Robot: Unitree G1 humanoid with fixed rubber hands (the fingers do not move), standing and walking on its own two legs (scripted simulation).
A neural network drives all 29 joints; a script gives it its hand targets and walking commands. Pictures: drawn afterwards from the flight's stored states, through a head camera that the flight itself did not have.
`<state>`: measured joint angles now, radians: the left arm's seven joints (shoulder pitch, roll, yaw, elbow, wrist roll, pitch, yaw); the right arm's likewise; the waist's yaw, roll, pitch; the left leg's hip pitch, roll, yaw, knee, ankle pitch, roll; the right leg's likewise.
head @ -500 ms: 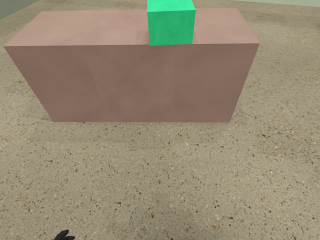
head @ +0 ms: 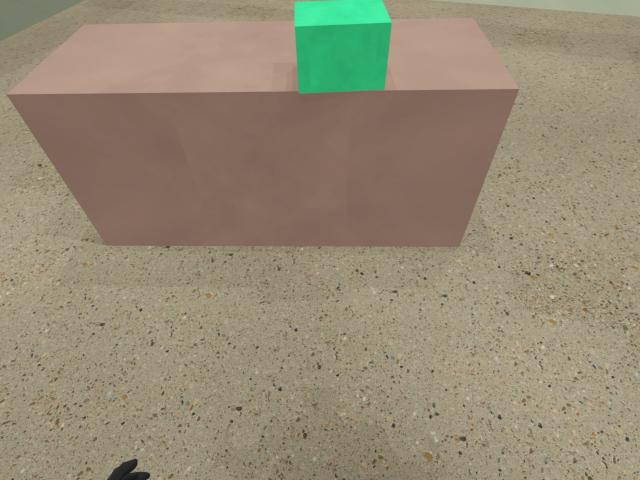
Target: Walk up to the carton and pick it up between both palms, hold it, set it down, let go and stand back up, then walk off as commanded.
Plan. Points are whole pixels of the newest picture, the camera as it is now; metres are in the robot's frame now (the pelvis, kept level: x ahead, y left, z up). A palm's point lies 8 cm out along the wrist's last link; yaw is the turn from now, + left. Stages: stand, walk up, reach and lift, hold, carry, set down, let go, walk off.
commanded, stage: stand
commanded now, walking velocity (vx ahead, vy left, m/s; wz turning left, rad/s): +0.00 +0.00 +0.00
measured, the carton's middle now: (339, 46) +1.20 +0.01 +0.01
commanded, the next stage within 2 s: none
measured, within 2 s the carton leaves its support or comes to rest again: neither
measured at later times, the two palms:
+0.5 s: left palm out of the picture +0.11 +0.30 -0.10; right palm out of the picture +0.09 -0.30 -0.09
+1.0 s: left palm out of the picture +0.11 +0.30 -0.10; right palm out of the picture +0.09 -0.30 -0.09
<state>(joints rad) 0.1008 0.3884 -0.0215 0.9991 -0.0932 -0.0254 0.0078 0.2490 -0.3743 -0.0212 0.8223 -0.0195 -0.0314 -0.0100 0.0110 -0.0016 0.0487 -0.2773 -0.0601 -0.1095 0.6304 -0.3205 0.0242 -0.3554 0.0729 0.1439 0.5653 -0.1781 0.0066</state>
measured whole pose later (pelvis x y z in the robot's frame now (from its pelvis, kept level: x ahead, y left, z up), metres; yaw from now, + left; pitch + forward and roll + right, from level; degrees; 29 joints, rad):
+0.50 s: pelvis +0.00 +0.00 +0.00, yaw +0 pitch -2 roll +0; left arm 0.10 0.39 -0.02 1.00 -0.09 -0.03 0.01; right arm 0.25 -0.37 -0.02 0.83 -0.02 -0.03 -0.01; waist 0.01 0.00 0.04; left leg -0.28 -0.06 -0.11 0.63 -0.32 0.02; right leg -0.36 0.07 0.14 0.56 -0.18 0.01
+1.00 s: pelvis +0.00 +0.00 +0.00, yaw +0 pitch -1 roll +0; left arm 0.10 0.39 -0.02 1.00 -0.09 -0.03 0.01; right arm 0.25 -0.37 -0.02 0.83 -0.02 -0.03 -0.01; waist 0.01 0.00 0.03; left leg -0.28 -0.06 -0.11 0.62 -0.32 0.02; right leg -0.36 0.07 0.14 0.56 -0.18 0.01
